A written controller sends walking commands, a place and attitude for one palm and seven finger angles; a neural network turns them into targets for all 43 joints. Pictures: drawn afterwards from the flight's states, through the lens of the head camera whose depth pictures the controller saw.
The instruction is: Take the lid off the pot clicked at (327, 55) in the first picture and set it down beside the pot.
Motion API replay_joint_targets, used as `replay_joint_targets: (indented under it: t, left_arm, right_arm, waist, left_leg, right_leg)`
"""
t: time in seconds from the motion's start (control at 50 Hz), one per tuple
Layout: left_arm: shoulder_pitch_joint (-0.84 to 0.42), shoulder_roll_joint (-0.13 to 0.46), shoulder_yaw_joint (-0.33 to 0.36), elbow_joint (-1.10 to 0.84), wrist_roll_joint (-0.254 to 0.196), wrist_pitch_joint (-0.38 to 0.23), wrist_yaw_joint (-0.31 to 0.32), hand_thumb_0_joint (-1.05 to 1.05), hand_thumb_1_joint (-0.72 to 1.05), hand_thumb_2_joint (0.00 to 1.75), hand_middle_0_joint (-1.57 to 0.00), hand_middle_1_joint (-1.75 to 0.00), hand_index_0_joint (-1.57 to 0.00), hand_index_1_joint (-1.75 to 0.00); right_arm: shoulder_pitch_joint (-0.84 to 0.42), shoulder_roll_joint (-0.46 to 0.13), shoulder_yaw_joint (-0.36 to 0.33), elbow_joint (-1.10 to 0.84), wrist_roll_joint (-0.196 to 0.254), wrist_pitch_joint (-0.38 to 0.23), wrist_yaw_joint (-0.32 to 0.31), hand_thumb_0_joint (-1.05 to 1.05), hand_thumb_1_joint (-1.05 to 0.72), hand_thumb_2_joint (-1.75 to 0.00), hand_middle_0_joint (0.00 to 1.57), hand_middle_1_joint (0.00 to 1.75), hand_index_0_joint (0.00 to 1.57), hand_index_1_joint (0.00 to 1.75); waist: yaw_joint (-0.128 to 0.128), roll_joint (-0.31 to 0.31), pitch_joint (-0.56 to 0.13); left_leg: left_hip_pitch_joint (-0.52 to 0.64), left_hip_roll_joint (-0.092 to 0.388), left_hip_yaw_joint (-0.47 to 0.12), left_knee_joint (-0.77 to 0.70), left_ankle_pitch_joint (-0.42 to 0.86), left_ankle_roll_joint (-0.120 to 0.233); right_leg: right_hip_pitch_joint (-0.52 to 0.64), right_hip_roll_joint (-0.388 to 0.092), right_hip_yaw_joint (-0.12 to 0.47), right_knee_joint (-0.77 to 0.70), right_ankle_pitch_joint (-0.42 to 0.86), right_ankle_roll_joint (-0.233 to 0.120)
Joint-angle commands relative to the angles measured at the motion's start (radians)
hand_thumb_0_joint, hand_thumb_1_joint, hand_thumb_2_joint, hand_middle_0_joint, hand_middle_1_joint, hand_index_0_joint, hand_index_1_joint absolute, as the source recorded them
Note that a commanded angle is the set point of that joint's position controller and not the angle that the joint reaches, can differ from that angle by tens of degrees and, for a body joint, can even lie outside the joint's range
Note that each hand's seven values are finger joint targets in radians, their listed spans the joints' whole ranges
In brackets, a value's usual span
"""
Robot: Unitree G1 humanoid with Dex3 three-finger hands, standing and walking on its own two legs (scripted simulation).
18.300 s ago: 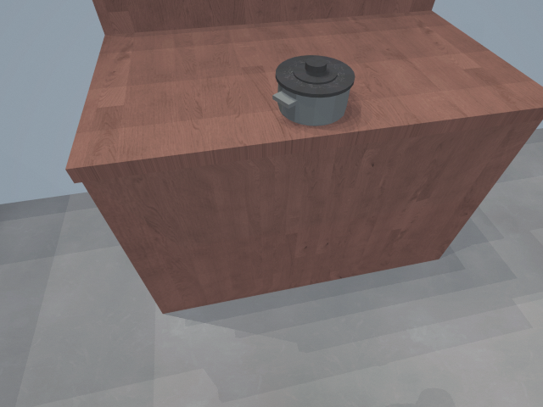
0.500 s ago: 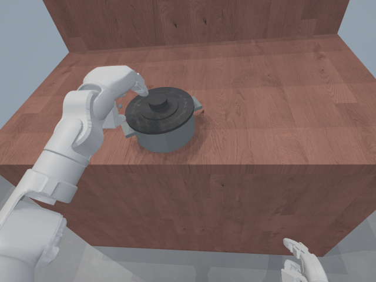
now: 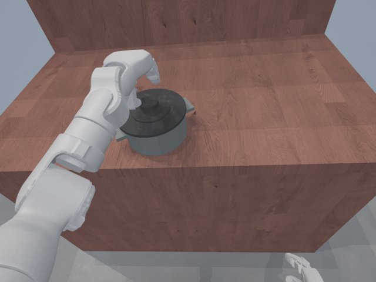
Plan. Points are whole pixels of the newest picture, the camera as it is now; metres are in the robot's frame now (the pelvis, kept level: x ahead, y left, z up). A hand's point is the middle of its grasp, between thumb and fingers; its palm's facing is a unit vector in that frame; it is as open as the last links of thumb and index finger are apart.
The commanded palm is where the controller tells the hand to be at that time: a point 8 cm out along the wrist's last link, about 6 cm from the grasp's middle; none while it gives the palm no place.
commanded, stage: move the open hand above the knob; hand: left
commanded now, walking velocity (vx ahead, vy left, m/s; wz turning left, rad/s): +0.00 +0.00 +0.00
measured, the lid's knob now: (149, 103) +0.50 +0.10 +0.13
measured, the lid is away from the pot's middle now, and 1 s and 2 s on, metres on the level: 0.00 0.00 0.00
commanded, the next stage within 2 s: lower the open fingers around the knob in 0.82 s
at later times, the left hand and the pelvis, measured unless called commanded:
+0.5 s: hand (141, 84) +0.48 +0.10 +0.20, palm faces -0.21 -0.03 -0.98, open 9.9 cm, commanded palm +0.45 +0.10 +0.26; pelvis +0.01 +0.00 +0.00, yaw -1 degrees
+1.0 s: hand (138, 89) +0.47 +0.10 +0.20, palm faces -0.22 -0.03 -0.97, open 9.9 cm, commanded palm +0.45 +0.11 +0.25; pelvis +0.01 +0.01 +0.00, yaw +0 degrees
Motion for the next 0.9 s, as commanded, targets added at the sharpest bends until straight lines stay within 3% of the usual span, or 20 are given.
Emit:
replay_joint_targets:
  t: [0.0,0.02,0.08,0.1,0.14,0.18,0.24,0.28,0.34,0.38,0.44,0.48,0.54,0.58,0.66,0.7,0.74,0.8,0.84,0.88]
  left_arm:
    - [-0.591,0.187,0.118,-0.052,0.030,-0.003,0.052,0.00,-0.34,1.58,-0.86,-0.08,-0.86,-0.08]
    - [-0.632,0.157,0.090,-0.047,0.033,-0.008,0.055,0.00,-0.34,1.58,-0.86,-0.08,-0.86,-0.08]
    - [-0.627,0.216,0.159,-0.068,0.028,-0.036,0.075,0.00,-0.34,1.58,-0.86,-0.08,-0.86,-0.08]
    - [-0.630,0.241,0.172,-0.058,0.051,-0.038,0.080,0.00,-0.34,1.58,-0.86,-0.08,-0.86,-0.08]
    - [-0.602,0.182,0.129,0.003,0.062,-0.026,0.084,0.00,-0.34,1.58,-0.86,-0.08,-0.86,-0.08]
    - [-0.541,0.189,0.156,0.044,0.039,-0.012,0.092,0.00,-0.34,1.58,-0.86,-0.08,-0.86,-0.08]
    - [-0.635,0.219,0.156,-0.035,0.059,-0.017,0.090,0.00,-0.34,1.58,-0.86,-0.08,-0.86,-0.08]
    - [-0.613,0.201,0.147,-0.077,0.041,-0.031,0.088,0.00,-0.34,1.58,-0.86,-0.08,-0.86,-0.08]
    - [-0.599,0.263,0.189,-0.047,0.060,-0.022,0.085,0.00,-0.34,1.58,-0.86,-0.08,-0.86,-0.08]
    - [-0.583,0.163,0.113,-0.080,0.037,-0.023,0.077,0.00,-0.34,1.58,-0.86,-0.08,-0.86,-0.08]
    - [-0.560,0.211,0.152,-0.103,0.049,-0.017,0.073,0.00,-0.34,1.58,-0.86,-0.08,-0.86,-0.08]
    - [-0.567,0.155,0.106,-0.168,0.024,-0.021,0.068,0.00,-0.34,1.58,-0.86,-0.08,-0.86,-0.08]
    - [-0.557,0.207,0.143,-0.103,0.045,0.003,0.071,0.00,-0.34,1.58,-0.86,-0.08,-0.86,-0.08]
    - [-0.582,0.183,0.125,-0.139,0.024,-0.002,0.073,0.00,-0.34,1.58,-0.86,-0.08,-0.86,-0.08]
    - [-0.606,0.133,0.076,-0.147,0.042,0.004,0.069,0.00,-0.34,1.58,-0.86,-0.08,-0.86,-0.08]
    - [-0.596,0.207,0.146,-0.161,0.033,-0.001,0.071,0.00,-0.34,1.58,-0.86,-0.08,-0.86,-0.08]
    - [-0.583,0.150,0.094,-0.112,0.046,0.012,0.067,0.00,-0.34,1.58,-0.86,-0.08,-0.86,-0.08]
    - [-0.576,0.146,0.096,-0.142,0.040,0.009,0.066,0.00,-0.34,1.58,-0.86,-0.08,-0.86,-0.08]
    - [-0.569,0.101,0.059,-0.113,0.040,0.020,0.059,0.00,-0.34,1.58,-0.86,-0.08,-0.86,-0.08]
    - [-0.581,0.144,0.102,-0.102,0.018,0.016,0.063,0.00,-0.34,1.58,-0.86,-0.08,-0.86,-0.08]
  right_arm:
    - [-0.047,-0.095,-0.033,-0.115,-0.002,-0.043,-0.008,0.00,-0.90,-0.90,0.20,0.30,0.20,0.30]
    - [-0.042,-0.092,-0.033,-0.115,-0.002,-0.047,-0.011,0.00,-0.90,-0.90,0.20,0.30,0.20,0.30]
    - [-0.013,-0.103,-0.044,-0.117,-0.012,-0.056,-0.013,0.00,-0.90,-0.90,0.20,0.30,0.20,0.30]
    - [-0.022,-0.095,-0.039,-0.123,-0.014,-0.059,-0.011,0.00,-0.90,-0.90,0.20,0.30,0.20,0.30]
    - [-0.017,-0.090,-0.039,-0.117,-0.010,-0.056,-0.008,0.00,-0.90,-0.90,0.20,0.30,0.20,0.30]
    - [-0.002,-0.107,-0.045,-0.112,-0.009,-0.047,-0.005,0.00,-0.90,-0.90,0.20,0.30,0.20,0.30]
    - [-0.016,-0.098,-0.041,-0.125,-0.009,-0.056,-0.009,0.00,-0.90,-0.90,0.20,0.30,0.20,0.30]
    - [-0.007,-0.100,-0.051,-0.134,-0.009,-0.062,-0.010,0.00,-0.90,-0.90,0.20,0.30,0.20,0.30]
    - [-0.005,-0.100,-0.046,-0.123,-0.009,-0.065,-0.013,0.00,-0.90,-0.90,0.20,0.30,0.20,0.30]
    - [-0.011,-0.100,-0.051,-0.127,-0.003,-0.061,-0.005,0.00,-0.90,-0.90,0.20,0.30,0.20,0.30]
    - [-0.026,-0.097,-0.050,-0.131,-0.004,-0.063,-0.002,0.00,-0.90,-0.90,0.20,0.30,0.20,0.30]
    - [-0.031,-0.097,-0.054,-0.137,0.001,-0.058,0.005,0.00,-0.90,-0.90,0.20,0.30,0.20,0.30]
    - [-0.044,-0.096,-0.043,-0.125,0.001,-0.049,0.003,0.00,-0.90,-0.90,0.20,0.30,0.20,0.30]
    - [-0.046,-0.101,-0.048,-0.128,0.003,-0.047,0.001,0.00,-0.90,-0.90,0.20,0.30,0.20,0.30]
    - [-0.065,-0.082,-0.042,-0.131,0.002,-0.049,0.002,0.00,-0.90,-0.90,0.20,0.30,0.20,0.30]
    - [-0.065,-0.090,-0.040,-0.132,-0.004,-0.046,0.003,0.00,-0.90,-0.90,0.20,0.30,0.20,0.30]
    - [-0.074,-0.083,-0.033,-0.130,0.001,-0.036,0.003,0.00,-0.90,-0.90,0.20,0.30,0.20,0.30]
    - [-0.085,-0.084,-0.036,-0.137,-0.001,-0.032,0.009,0.00,-0.90,-0.90,0.20,0.30,0.20,0.30]
    - [-0.087,-0.080,-0.034,-0.135,0.002,-0.026,0.009,0.00,-0.90,-0.90,0.20,0.30,0.20,0.30]
    - [-0.073,-0.096,-0.037,-0.127,-0.002,-0.021,0.001,0.00,-0.90,-0.90,0.20,0.30,0.20,0.30]
  waist:
    - [-0.019,-0.174,-0.328]
    - [-0.027,-0.157,-0.330]
    - [-0.012,-0.141,-0.412]
    - [-0.002,-0.131,-0.443]
    - [-0.008,-0.160,-0.383]
    - [-0.004,-0.172,-0.356]
    - [-0.006,-0.168,-0.402]
    - [-0.011,-0.157,-0.433]
    - [-0.002,-0.179,-0.421]
    - [-0.015,-0.145,-0.403]
    - [-0.005,-0.153,-0.410]
    - [-0.015,-0.121,-0.419]
    - [-0.007,-0.146,-0.369]
    - [-0.016,-0.151,-0.372]
    - [-0.018,-0.119,-0.396]
    - [-0.005,-0.139,-0.431]
    - [-0.012,-0.144,-0.376]
    - [-0.008,-0.118,-0.397]
    - [-0.016,-0.139,-0.370]
    - [-0.019,-0.150,-0.351]
  left_leg:
    - [0.124,-0.008,0.001,-0.047,0.196,0.029]
    - [0.129,-0.010,0.003,-0.047,0.195,0.031]
    - [0.155,-0.007,-0.003,-0.038,0.255,0.034]
    - [0.157,-0.006,0.002,-0.041,0.264,0.033]
    - [0.129,-0.004,0.009,-0.044,0.276,0.034]
    - [0.110,-0.001,0.013,-0.048,0.266,0.035]
    - [0.132,-0.003,0.015,-0.050,0.273,0.041]
    - [0.156,-0.003,0.011,-0.037,0.310,0.048]
    - [0.141,-0.003,0.019,-0.042,0.308,0.047]
    - [0.161,-0.001,0.014,-0.036,0.332,0.045]
    - [0.177,-0.001,0.013,-0.027,0.343,0.047]
    - [0.202,0.002,0.002,-0.019,0.385,0.044]
    - [0.164,0.000,0.007,-0.032,0.313,0.039]
    - [0.171,0.001,0.002,-0.028,0.311,0.040]
    - [0.208,0.002,-0.005,-0.022,0.330,0.035]
    - [0.201,0.000,-0.006,-0.020,0.347,0.035]
    - [0.173,0.000,-0.001,-0.027,0.322,0.030]
    - [0.196,0.003,-0.005,-0.021,0.342,0.028]
    - [0.185,0.001,-0.005,-0.021,0.328,0.029]
    - [0.168,0.000,-0.006,-0.028,0.277,0.030]
  right_leg:
    - [0.098,0.035,-0.031,-0.064,0.307,-0.029]
    - [0.089,0.035,-0.030,-0.065,0.309,-0.029]
    - [0.142,0.028,-0.021,-0.057,0.366,-0.033]
    - [0.158,0.029,-0.015,-0.049,0.375,-0.032]
    - [0.135,0.031,-0.023,-0.051,0.389,-0.032]
    - [0.134,0.028,-0.025,-0.063,0.387,-0.031]
    - [0.155,0.028,-0.016,-0.058,0.404,-0.027]
    - [0.167,0.026,-0.012,-0.064,0.433,-0.028]
    - [0.177,0.028,-0.011,-0.059,0.450,-0.024]
    - [0.142,0.026,-0.019,-0.062,0.445,-0.029]
    - [0.142,0.032,-0.018,-0.059,0.447,-0.029]
    - [0.129,0.028,-0.023,-0.057,0.453,-0.032]
    - [0.114,0.035,-0.029,-0.059,0.404,-0.032]
    - [0.110,0.030,-0.029,-0.062,0.402,-0.034]
    - [0.082,0.034,-0.032,-0.052,0.381,-0.036]
    - [0.127,0.032,-0.026,-0.050,0.415,-0.036]
    - [0.097,0.031,-0.035,-0.052,0.394,-0.037]
    - [0.093,0.031,-0.035,-0.049,0.390,-0.040]
    - [0.077,0.033,-0.038,-0.051,0.382,-0.039]
    - [0.079,0.029,-0.038,-0.064,0.355,-0.040]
